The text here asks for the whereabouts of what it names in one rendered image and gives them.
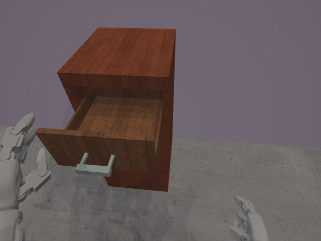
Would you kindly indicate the handle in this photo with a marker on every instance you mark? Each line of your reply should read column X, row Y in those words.
column 96, row 170

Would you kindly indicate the robot left hand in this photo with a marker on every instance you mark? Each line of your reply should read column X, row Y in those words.
column 14, row 151

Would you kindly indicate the left robot forearm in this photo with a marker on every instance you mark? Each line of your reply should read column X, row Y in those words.
column 10, row 229

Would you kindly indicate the robot right hand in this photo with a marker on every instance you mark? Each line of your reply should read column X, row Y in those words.
column 253, row 225

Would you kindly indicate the drawer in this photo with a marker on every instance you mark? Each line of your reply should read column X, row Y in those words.
column 126, row 123

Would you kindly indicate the cabinet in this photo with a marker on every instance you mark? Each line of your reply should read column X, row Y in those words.
column 131, row 58

